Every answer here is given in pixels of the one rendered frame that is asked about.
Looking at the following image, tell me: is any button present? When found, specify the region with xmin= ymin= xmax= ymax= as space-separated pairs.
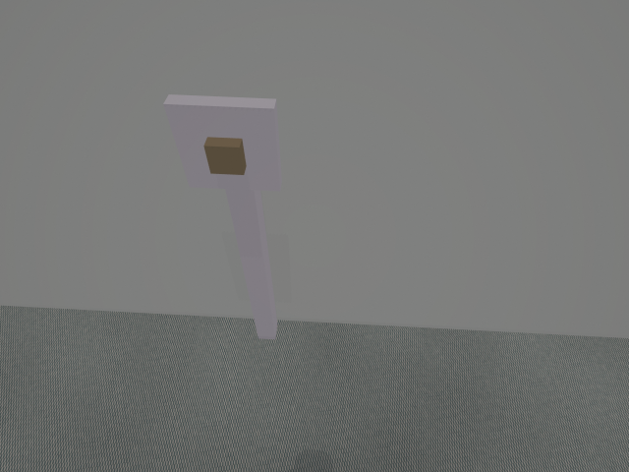
xmin=204 ymin=137 xmax=247 ymax=175

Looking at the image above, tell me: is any panel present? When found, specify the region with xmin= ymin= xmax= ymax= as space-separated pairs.
xmin=163 ymin=94 xmax=282 ymax=339

